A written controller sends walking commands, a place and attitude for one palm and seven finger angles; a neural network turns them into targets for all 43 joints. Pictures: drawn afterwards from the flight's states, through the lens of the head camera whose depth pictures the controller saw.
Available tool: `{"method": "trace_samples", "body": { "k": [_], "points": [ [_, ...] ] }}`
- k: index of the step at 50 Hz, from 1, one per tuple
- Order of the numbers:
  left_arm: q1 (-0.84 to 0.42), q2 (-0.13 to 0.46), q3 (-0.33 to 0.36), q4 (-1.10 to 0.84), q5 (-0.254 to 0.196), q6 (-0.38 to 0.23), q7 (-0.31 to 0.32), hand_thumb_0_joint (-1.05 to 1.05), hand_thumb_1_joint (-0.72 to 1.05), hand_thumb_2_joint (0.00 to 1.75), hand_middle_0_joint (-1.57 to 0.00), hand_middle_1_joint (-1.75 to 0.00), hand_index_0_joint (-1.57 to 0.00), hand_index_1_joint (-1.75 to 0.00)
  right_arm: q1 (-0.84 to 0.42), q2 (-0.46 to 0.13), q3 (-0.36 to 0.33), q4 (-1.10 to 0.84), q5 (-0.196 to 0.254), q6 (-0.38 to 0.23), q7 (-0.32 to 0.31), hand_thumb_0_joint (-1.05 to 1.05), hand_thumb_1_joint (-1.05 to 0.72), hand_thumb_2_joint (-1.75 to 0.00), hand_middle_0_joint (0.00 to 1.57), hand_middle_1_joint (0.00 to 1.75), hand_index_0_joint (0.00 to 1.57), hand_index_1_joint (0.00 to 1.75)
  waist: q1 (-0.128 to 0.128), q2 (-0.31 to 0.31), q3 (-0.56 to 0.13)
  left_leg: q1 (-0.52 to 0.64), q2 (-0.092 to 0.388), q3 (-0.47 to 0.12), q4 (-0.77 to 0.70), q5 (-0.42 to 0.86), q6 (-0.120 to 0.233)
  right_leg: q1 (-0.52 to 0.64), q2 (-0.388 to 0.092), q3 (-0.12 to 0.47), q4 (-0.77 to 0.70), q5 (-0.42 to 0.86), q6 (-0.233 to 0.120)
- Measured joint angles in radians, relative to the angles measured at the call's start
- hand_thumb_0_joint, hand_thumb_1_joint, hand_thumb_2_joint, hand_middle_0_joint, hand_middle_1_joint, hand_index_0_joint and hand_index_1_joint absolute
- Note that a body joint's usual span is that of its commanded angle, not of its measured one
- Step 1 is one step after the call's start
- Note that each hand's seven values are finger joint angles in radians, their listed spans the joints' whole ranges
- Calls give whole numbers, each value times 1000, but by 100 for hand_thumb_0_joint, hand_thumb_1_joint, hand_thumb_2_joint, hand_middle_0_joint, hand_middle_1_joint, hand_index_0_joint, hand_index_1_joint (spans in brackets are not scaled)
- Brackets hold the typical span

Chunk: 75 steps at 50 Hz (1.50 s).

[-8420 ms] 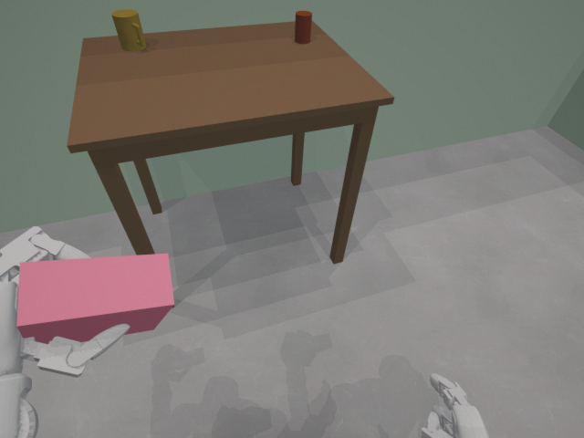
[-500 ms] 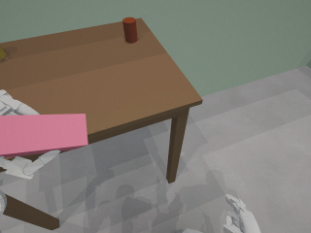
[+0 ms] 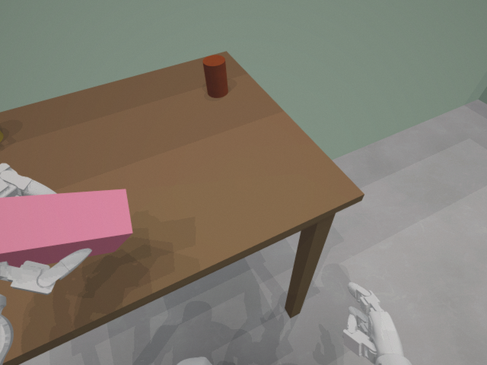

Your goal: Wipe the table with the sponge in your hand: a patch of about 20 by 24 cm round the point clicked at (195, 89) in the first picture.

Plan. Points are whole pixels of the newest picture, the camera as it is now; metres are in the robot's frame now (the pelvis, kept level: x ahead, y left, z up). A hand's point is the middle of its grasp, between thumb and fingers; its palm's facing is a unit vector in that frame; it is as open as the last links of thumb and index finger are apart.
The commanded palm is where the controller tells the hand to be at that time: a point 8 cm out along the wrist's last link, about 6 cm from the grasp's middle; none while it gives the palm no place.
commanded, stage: come to a stop and stand still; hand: left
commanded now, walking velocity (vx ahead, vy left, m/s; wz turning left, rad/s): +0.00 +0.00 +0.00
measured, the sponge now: (84, 228) +0.25 +0.20 +0.17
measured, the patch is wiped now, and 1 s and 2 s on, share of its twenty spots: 0.00 0.00 0.00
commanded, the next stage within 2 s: look again from close up in 1.34 s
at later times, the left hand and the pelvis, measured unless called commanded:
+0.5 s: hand (5, 216) +0.24 +0.26 +0.21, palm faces +0.32 -0.86 -0.39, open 9.6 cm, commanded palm +0.19 +0.33 +0.20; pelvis +0.02 +0.05 +0.03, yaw -1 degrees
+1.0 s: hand out of the picture +0.24 +0.37 +0.21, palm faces +0.41 -0.82 -0.40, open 9.6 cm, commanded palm +0.16 +0.39 +0.20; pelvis +0.01 +0.11 +0.03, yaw +1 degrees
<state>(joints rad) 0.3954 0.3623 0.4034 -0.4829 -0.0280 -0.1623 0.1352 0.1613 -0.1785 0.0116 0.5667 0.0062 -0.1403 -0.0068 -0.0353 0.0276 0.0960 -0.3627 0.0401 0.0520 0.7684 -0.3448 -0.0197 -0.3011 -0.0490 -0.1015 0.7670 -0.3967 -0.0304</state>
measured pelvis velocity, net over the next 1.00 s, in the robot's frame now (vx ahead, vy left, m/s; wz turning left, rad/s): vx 0.01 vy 0.11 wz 0.01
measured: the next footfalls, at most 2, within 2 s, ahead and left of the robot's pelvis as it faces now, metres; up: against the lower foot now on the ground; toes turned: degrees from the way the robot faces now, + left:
none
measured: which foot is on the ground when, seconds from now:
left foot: down 0.00-1.00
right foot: down 0.00-1.00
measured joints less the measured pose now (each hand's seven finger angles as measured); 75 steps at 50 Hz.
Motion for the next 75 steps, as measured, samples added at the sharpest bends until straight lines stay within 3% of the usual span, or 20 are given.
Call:
{"method": "trace_samples", "body": {
  "k": [4,6,9,11,14,17,20,26,28,30,32,34,38,40,44,49,53,63,69,75],
  "points": [
    [99,-19,-58,-108,-12,-20,-5,-1,-45,101,-80,-134,-80,-134,12,-24,8,52,1,40,5,1,-91,-90,20,30,20,30,12,10,-10,-73,-44,-15,254,-85,-1,51,-27,4,-94,9,19],
    [142,11,-22,-127,-10,-44,4,-1,-45,101,-80,-134,-80,-134,15,-23,14,64,2,58,-4,1,-91,-90,20,30,20,30,28,-16,-13,-50,-36,-12,155,-81,7,62,-42,25,-133,29,34],
    [144,36,38,-101,-16,-51,23,-1,-45,101,-80,-134,-80,-134,24,-38,8,50,-4,65,-27,1,-91,-90,20,30,20,30,39,-5,-14,51,-3,-33,-145,153,8,62,-38,33,-114,20,58],
    [89,41,52,-43,-21,-31,35,-1,-45,101,-80,-134,-80,-134,6,-21,-11,67,-4,63,-41,1,-91,-90,20,30,20,30,55,-28,-6,73,-16,-7,-156,78,4,18,-32,92,0,-53,56],
    [2,7,29,44,-18,29,38,-1,-45,101,-80,-134,-80,-134,-9,12,-9,81,-13,52,-42,1,-91,-90,20,30,20,30,59,-64,-4,99,-32,0,-203,74,2,-8,7,120,40,-85,49],
    [-34,-40,-19,22,-7,76,38,-1,-44,101,-80,-134,-80,-134,-17,26,11,62,-18,16,-26,1,-91,-90,20,30,20,30,56,-76,3,114,-29,-6,-246,108,-1,20,38,78,-124,21,40],
    [-6,-62,-82,-59,-1,66,20,-1,-44,102,-80,-134,-79,-134,-28,22,24,39,-18,-3,-15,1,-91,-90,20,30,20,30,33,-36,7,103,6,-37,-237,107,-8,69,81,47,-251,159,-10],
    [129,16,-53,-136,-37,20,1,-1,-45,102,-80,-134,-80,-134,-27,6,20,21,-9,35,-37,1,-91,-90,20,30,20,30,10,0,-60,87,29,-43,-252,114,-12,81,107,44,-328,186,-21],
    [-2,122,-5,-38,2,1,-54,-1,-45,102,-80,-134,-80,-134,21,-7,-11,16,-13,17,-56,1,-91,-90,20,30,20,30,59,-4,-65,80,21,-49,-255,137,3,80,100,37,-333,191,-14],
    [-115,175,55,107,-19,-41,-59,-1,-45,102,-80,-134,-80,-134,37,-29,-17,29,-3,16,-51,1,-91,-90,20,30,20,30,83,-11,-67,80,16,-48,-266,142,3,69,94,37,-326,195,-13],
    [-154,153,91,208,-41,-30,-44,-1,-44,102,-80,-134,-80,-134,44,-54,-23,30,7,22,-40,1,-91,-90,20,30,20,30,82,-7,-63,88,8,-34,-276,143,3,65,86,51,-320,200,-4],
    [-135,92,75,237,-50,-10,-29,-1,-44,102,-80,-134,-79,-134,59,-79,-34,25,15,19,-28,1,-91,-90,20,30,20,30,76,2,-60,95,-1,-22,-284,149,14,69,76,62,-325,206,10],
    [-7,-50,-83,155,-29,5,-30,-1,-44,102,-80,-135,-79,-134,88,-90,-40,28,18,7,-24,1,-91,-90,20,30,20,30,63,-10,-54,108,-20,-5,-290,149,37,80,58,79,-335,214,30],
    [42,-73,-152,102,-7,3,-43,-1,-44,102,-80,-135,-79,-134,95,-72,-29,33,11,2,-30,1,-91,-90,20,30,20,30,57,-41,-46,106,-27,-5,-287,146,43,80,52,81,-334,209,34],
    [48,-4,-148,17,13,-22,-46,-1,-44,102,-80,-135,-79,-134,99,-19,-3,19,2,-10,-42,1,-91,-90,20,30,20,30,45,-105,-15,96,-35,-17,-281,153,56,80,49,75,-331,191,36],
    [-39,97,5,-29,10,-74,-22,-1,-44,102,-80,-135,-79,-134,87,14,12,-1,-3,-48,-31,1,-91,-90,20,30,20,30,48,-112,14,74,-56,-31,-256,146,72,72,36,74,-325,208,34],
    [-22,78,50,-43,-3,-112,-16,-1,-44,102,-80,-135,-79,-134,66,18,25,21,-7,-61,-7,1,-91,-90,20,30,20,30,59,-79,-11,81,-70,-21,-267,138,85,79,23,84,-338,207,49],
    [-6,-25,-77,66,22,-45,-39,-1,-44,102,-80,-134,-79,-134,31,31,43,26,-12,-29,0,1,-91,-90,20,30,21,31,84,-73,-12,115,-89,-14,-307,142,92,102,4,91,-356,198,71],
    [-30,7,-58,-37,18,-50,-27,-1,-44,102,-80,-134,-79,-134,23,22,31,9,-11,-23,-5,1,-91,-90,20,30,22,31,67,-89,22,114,-74,-33,-294,135,79,119,19,72,-370,202,68],
    [41,44,-18,-82,3,-90,-26,-1,-44,102,-80,-134,-79,-134,24,-6,7,4,-2,2,-9,1,-91,-90,20,30,21,31,43,-62,-12,115,-60,-37,-294,128,67,126,33,70,-387,204,61]
  ]
}}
